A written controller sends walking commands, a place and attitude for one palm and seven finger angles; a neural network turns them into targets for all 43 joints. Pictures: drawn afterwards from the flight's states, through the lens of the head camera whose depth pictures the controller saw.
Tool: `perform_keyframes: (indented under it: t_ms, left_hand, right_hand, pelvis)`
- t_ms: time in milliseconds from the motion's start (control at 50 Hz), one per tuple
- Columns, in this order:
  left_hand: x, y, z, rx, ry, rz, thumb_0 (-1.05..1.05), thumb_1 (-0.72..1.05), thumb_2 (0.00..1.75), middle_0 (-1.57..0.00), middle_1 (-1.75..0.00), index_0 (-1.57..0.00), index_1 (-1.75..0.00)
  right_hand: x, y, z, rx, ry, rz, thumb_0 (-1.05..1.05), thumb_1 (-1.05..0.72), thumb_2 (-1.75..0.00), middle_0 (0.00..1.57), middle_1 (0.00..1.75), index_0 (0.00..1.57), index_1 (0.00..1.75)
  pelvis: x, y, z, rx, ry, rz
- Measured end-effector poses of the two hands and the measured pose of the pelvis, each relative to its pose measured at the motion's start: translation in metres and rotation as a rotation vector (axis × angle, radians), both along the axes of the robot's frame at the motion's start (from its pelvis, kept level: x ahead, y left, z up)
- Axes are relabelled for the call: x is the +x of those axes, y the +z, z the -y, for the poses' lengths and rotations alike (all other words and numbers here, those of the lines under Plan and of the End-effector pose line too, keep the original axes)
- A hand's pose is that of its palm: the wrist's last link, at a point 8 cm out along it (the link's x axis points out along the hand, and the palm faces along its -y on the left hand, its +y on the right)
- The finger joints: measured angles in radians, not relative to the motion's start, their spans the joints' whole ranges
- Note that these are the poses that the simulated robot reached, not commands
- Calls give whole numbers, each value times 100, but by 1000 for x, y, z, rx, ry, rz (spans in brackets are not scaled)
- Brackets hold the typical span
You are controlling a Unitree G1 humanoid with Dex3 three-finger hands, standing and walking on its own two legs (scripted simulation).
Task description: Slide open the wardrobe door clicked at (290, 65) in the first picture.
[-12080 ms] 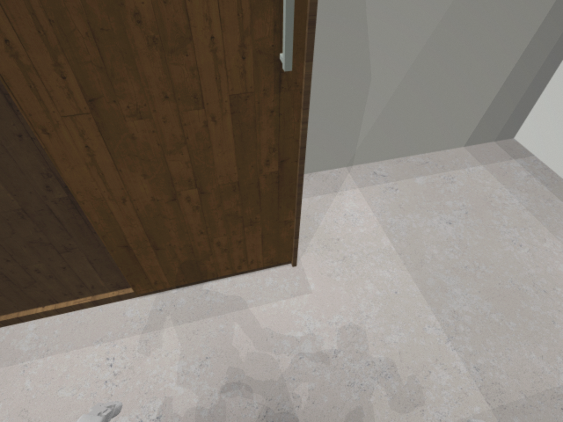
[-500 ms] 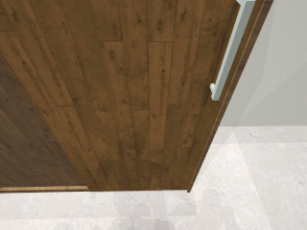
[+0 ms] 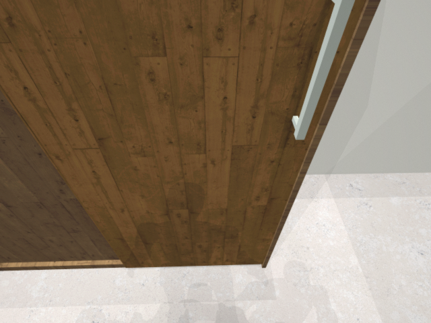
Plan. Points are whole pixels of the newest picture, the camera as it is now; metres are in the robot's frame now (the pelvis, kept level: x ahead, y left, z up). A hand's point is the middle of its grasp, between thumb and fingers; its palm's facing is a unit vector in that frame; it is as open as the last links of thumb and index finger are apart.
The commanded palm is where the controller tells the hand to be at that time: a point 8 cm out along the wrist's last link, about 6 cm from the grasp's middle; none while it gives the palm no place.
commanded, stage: look again from close up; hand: right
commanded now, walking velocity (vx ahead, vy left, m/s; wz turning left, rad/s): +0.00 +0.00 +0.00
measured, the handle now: (314, 75) +0.47 -0.13 +0.24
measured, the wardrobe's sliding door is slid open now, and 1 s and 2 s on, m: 0.00 0.00 0.00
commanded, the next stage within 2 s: raise the hand with hooked fingers in 0.48 s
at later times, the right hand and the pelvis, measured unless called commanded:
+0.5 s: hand out of the picture +0.06 -0.25 -0.16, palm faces -0.02 +0.94 -0.33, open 7.4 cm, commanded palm none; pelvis +0.00 +0.00 +0.00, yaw +0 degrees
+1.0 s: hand out of the picture +0.14 -0.25 -0.02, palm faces -0.02 +1.00 -0.02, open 8.6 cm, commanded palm +0.13 -0.30 +0.01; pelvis -0.04 +0.02 -0.05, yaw -1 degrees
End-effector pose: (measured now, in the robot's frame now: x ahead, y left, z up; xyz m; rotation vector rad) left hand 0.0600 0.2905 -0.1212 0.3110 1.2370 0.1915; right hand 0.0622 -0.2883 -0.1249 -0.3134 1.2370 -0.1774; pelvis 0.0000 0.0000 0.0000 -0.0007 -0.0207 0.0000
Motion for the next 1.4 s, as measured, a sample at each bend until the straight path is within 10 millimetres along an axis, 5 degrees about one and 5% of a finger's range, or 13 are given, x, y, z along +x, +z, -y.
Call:
perform_keyframes:
  t_ms: [600,640,680,760,800,860,980,1120,1280,1400]
  left_hand:
    - [1,2,5,5,-7,14,0,91,89,-21,-30,-20,-30]
    - [5,5,10,10,-8,95,0,91,89,-21,-30,-20,-30]
    - [13,9,18,2,-50,197,1,91,89,-20,-30,-20,-30]
    - [36,10,37,-68,-77,385,1,91,89,-20,-30,-20,-30]
    - [47,10,45,-100,-76,470,1,91,89,-21,-30,-20,-30]
    - [62,10,50,-133,-86,573,1,91,89,-21,-30,-20,-30]
    - [79,17,40,-84,-169,668,1,90,89,-21,-30,-20,-30]
    - [85,26,37,-23,-236,691,1,91,89,-21,-30,-20,-30]
    - [73,32,51,-74,-160,725,1,91,89,-21,-30,-20,-30]
    - [63,35,62,-104,-146,716,1,90,89,-21,-30,-20,-30]
  right_hand:
    - [-10,-1,7,-5,-14,2,0,-90,-89,20,30,20,30]
    - [11,16,10,33,-124,208,1,-90,-89,21,31,20,30]
    - [45,54,15,27,-130,506,2,-89,-89,21,31,20,31]
    - [96,132,14,50,-42,975,2,-85,-87,21,34,20,34]
    - [108,152,10,81,46,1131,1,-82,-86,21,36,20,36]
    - [106,144,3,161,176,1199,0,-76,-83,21,40,20,39]
    - [64,101,9,321,210,1073,1,-63,-78,22,48,22,48]
    - [58,161,20,207,187,1366,1,-46,-71,24,58,23,58]
    - [104,174,12,289,313,1132,1,-28,-63,25,70,24,70]
    - [108,226,28,214,269,1306,1,-14,-57,26,79,25,79]
  pelvis:
    - [-4,-1,5,3,-5,3]
    - [-7,-3,5,-2,-16,9]
    - [-11,-6,3,-12,-29,14]
    - [-19,-14,1,-8,-43,-7]
    - [-25,-21,-2,-6,-34,-44]
    - [-34,-35,-8,-9,-17,-96]
    - [-43,-54,-16,6,-18,-134]
    - [-43,-53,-16,43,-59,-87]
    - [-47,-41,-10,38,-40,-71]
    - [-36,-32,-4,33,-25,-54]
